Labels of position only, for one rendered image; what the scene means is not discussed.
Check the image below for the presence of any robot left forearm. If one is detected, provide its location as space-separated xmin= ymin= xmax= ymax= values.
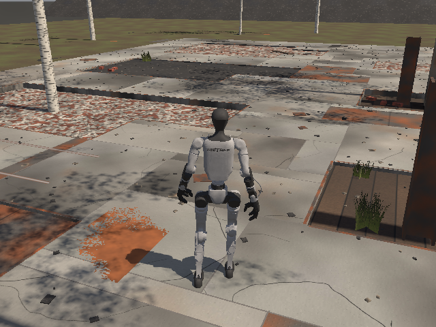
xmin=178 ymin=163 xmax=192 ymax=190

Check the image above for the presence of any robot left hand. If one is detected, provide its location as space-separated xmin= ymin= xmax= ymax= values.
xmin=177 ymin=188 xmax=193 ymax=203

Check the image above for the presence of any robot torso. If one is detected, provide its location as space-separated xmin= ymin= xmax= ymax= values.
xmin=203 ymin=135 xmax=235 ymax=204

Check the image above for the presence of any robot right hand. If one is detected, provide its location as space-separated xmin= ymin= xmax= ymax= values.
xmin=244 ymin=200 xmax=260 ymax=221

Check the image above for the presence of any robot left shin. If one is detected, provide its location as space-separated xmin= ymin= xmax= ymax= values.
xmin=194 ymin=231 xmax=204 ymax=279

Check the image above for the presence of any robot right forearm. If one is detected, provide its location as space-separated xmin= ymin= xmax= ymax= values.
xmin=244 ymin=167 xmax=258 ymax=202

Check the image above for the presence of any robot left upper arm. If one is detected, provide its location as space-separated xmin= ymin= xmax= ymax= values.
xmin=185 ymin=137 xmax=205 ymax=174

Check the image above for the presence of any robot right upper arm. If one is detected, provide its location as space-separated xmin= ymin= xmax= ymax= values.
xmin=234 ymin=138 xmax=250 ymax=178

